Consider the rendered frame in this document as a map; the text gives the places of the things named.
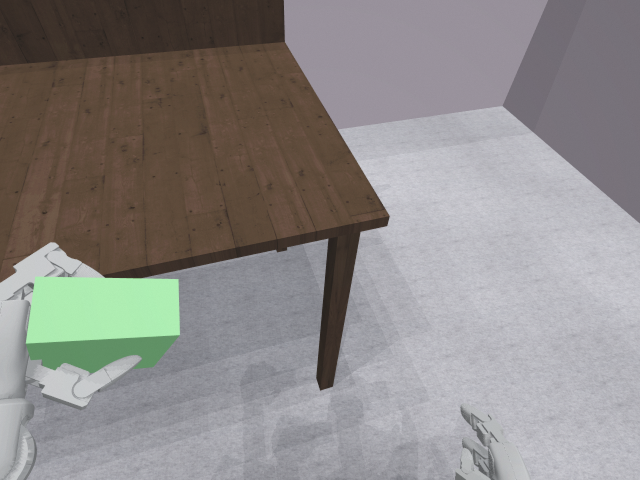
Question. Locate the table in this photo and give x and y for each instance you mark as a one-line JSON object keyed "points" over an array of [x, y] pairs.
{"points": [[150, 136]]}

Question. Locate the sponge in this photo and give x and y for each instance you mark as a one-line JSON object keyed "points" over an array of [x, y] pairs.
{"points": [[92, 322]]}

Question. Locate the robot left hand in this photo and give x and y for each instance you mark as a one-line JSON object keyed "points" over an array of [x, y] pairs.
{"points": [[68, 385]]}

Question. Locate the robot right hand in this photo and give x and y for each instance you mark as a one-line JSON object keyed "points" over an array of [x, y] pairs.
{"points": [[502, 461]]}

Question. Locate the robot left forearm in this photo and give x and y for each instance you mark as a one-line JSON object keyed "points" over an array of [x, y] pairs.
{"points": [[18, 450]]}

